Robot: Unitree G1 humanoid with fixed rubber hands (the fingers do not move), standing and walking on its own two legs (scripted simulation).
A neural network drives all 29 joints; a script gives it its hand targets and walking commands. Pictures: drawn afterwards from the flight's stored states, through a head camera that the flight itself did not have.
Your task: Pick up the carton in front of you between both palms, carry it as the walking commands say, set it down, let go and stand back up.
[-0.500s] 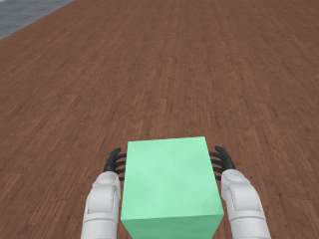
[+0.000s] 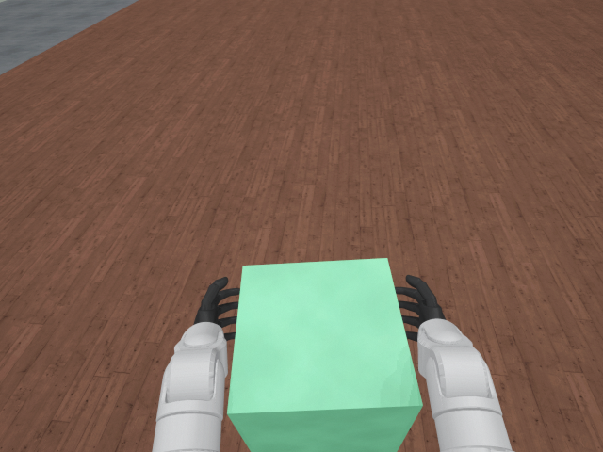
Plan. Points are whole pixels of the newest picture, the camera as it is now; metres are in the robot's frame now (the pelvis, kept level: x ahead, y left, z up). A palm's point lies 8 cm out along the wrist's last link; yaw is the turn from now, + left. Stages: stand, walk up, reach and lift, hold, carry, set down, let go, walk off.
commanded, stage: carry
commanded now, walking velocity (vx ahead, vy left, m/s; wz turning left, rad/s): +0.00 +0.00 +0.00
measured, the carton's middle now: (320, 365) +0.28 +0.00 -0.05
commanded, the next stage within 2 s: hold in 0.22 s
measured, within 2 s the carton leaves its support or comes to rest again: neither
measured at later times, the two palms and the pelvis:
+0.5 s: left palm (211, 340) +0.27 +0.14 +0.04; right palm (441, 344) +0.26 -0.15 +0.04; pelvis -0.03 +0.00 +0.01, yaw -2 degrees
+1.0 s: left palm (241, 374) +0.32 +0.13 -0.14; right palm (410, 369) +0.32 -0.16 -0.15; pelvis -0.07 +0.01 -0.07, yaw -4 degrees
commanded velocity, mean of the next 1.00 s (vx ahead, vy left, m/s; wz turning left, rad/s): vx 0.00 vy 0.00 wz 0.00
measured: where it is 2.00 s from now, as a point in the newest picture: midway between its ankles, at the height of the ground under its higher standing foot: outside the picture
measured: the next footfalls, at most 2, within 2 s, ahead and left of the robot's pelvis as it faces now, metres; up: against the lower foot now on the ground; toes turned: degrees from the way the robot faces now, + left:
none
